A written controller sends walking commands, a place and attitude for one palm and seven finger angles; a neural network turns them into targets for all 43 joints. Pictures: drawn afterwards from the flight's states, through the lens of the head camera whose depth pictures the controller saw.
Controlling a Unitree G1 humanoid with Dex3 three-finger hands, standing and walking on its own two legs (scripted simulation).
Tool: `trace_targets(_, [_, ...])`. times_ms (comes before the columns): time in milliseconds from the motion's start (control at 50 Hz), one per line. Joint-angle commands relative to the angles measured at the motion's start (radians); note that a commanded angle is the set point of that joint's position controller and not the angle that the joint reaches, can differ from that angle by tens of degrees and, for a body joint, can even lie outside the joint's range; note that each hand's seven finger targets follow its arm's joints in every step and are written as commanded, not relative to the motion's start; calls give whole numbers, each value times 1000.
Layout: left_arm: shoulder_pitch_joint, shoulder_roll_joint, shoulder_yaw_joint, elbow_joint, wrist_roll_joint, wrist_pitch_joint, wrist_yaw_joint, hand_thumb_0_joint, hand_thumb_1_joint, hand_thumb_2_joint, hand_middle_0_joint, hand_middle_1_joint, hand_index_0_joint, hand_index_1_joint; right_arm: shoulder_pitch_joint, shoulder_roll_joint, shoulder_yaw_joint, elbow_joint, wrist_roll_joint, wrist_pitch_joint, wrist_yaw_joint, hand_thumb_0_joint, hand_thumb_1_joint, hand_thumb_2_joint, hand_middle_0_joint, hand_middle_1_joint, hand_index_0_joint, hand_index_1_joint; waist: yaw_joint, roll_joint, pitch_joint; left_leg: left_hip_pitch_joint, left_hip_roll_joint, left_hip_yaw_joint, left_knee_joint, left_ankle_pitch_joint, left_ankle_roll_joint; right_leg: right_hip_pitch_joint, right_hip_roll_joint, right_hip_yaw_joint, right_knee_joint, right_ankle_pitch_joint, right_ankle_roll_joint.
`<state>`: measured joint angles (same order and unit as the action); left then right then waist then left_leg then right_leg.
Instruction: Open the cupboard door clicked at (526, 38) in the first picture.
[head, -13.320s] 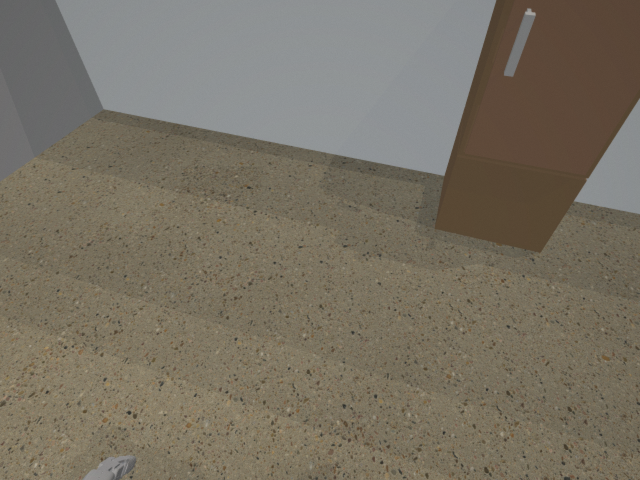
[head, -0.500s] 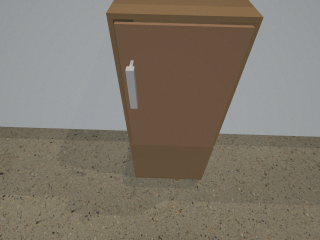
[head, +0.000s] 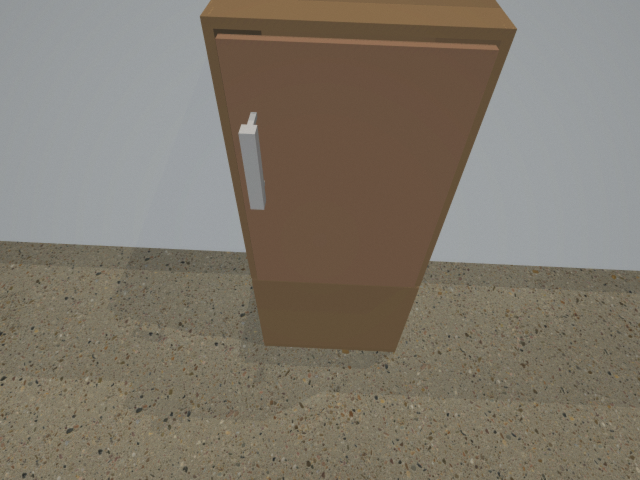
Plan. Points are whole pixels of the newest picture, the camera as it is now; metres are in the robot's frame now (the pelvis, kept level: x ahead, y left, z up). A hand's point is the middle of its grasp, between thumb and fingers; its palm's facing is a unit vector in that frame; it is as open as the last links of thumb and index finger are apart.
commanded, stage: come to a stop and stand still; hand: left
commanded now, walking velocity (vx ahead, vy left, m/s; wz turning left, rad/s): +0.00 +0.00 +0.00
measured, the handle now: (255, 162) +0.60 +0.16 +0.05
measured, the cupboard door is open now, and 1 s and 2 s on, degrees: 0 0 0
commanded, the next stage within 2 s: look again from close up in 0.32 s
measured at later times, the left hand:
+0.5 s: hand out of the picture +0.00 +0.14 -0.17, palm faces +0.03 -0.98 -0.18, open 7.4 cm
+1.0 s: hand out of the picture +0.00 +0.13 -0.17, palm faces +0.04 -0.98 -0.18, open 7.3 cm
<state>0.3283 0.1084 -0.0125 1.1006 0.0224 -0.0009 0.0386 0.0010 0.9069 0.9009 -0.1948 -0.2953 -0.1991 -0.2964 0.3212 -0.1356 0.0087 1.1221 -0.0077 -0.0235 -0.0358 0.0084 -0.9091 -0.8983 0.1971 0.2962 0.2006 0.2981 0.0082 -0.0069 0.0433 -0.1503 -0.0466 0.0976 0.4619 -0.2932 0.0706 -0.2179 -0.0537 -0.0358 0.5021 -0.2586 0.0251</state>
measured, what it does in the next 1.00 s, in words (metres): stands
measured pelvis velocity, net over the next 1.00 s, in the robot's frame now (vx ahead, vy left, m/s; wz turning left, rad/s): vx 0.01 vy -0.03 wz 0.01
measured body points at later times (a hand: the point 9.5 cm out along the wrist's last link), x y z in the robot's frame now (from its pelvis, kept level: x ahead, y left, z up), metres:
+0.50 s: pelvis +0.01 -0.02 +0.00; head +0.02 -0.02 +0.45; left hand +0.00 +0.19 -0.16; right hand +0.00 -0.23 -0.16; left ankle -0.02 +0.07 -0.74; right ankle +0.01 -0.14 -0.74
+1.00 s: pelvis +0.01 -0.03 +0.00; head +0.03 -0.03 +0.45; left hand +0.00 +0.18 -0.16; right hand +0.01 -0.25 -0.16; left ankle -0.02 +0.07 -0.74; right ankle +0.01 -0.14 -0.74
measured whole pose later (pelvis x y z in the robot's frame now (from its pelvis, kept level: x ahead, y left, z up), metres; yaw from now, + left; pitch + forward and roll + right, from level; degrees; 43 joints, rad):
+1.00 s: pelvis +0.01 -0.03 +0.00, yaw +1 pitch -1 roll +0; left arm 0.30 0.14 -0.01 1.11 0.02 -0.02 0.04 0.01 0.91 0.90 -0.19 -0.30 -0.20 -0.30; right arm 0.28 -0.13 0.01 1.15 -0.01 -0.03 -0.04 0.01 -0.91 -0.90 0.20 0.30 0.20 0.30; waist 0.01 -0.01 0.04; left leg -0.13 -0.01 0.07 0.43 -0.29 0.02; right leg -0.19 -0.01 -0.07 0.47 -0.27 -0.02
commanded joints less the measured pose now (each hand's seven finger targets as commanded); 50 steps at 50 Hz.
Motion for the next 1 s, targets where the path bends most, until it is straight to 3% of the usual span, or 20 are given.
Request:
trace_targets(0, [64, 89, 21, -28, -5, -18, 3, 0, 900, 900, -200, -300, -200, -300, 61, -78, -16, -23, -1, -14, -1, 0, -900, -900, 200, 300, 200, 300, -8, 4, 46, -75, 141, -134, -119, 106, -11, 11, -56, 76, -68, 127, -61])
trace_targets(160, [68, 94, 20, -25, -4, -25, 3, 0, 900, 900, -200, -300, -200, -300, 43, -74, -17, -19, 1, -13, -1, 0, -900, -900, 200, 300, 200, 300, -9, -29, 31, -62, 140, -121, -94, 131, -17, 18, -62, 87, -80, 170, -65])
trace_targets(340, [56, 98, 22, -24, -7, -25, 2, 0, 900, 900, -200, -300, -200, -300, 36, -80, -15, -9, -3, -15, -4, 0, -900, -900, 200, 300, 200, 300, -6, 8, 30, -56, 146, -125, -104, 169, -22, 27, -59, 80, -79, 187, -66])
trace_targets(460, [49, 104, 23, -25, -6, -25, 2, 0, 900, 900, -200, -300, -200, -300, 36, -78, -14, -5, -2, -14, -3, 0, -900, -900, 200, 300, 200, 300, -2, -18, 36, -64, 147, -127, -107, 170, -22, 39, -59, 76, -86, 188, -67])
trace_targets(980, [49, 113, 25, -17, -8, -31, 1, 0, 900, 900, -200, -300, -200, -300, 34, -78, -13, 8, -3, -15, -5, 0, -900, -900, 200, 300, 200, 300, -3, 2, 11, -31, 150, -118, -107, 210, -31, 55, -65, 78, -104, 234, -71])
